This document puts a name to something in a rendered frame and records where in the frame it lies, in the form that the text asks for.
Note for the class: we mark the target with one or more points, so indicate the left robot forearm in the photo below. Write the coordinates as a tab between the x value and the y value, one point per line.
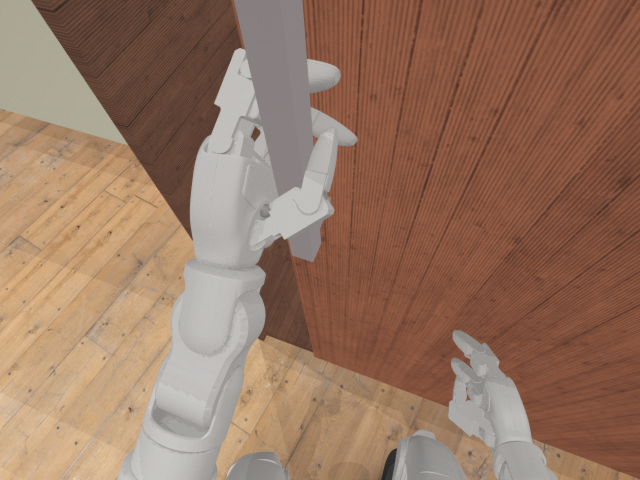
214	322

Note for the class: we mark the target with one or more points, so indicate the right robot forearm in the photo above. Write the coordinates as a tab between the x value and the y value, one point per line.
519	460

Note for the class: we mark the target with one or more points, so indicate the wardrobe door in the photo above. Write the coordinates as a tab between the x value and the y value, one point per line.
494	189

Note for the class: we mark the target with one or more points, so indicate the left robot thigh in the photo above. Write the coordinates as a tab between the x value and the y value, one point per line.
258	466

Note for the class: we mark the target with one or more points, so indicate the right robot thigh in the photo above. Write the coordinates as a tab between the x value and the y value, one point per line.
423	458

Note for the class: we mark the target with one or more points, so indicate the handle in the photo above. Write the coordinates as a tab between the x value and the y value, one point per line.
273	34

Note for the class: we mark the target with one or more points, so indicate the robot right hand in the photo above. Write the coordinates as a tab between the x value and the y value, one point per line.
490	389

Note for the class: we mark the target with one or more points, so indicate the robot thigh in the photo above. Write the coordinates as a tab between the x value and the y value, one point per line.
423	458
258	466

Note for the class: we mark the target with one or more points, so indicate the robot left hand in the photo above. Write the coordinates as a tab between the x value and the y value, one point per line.
233	177

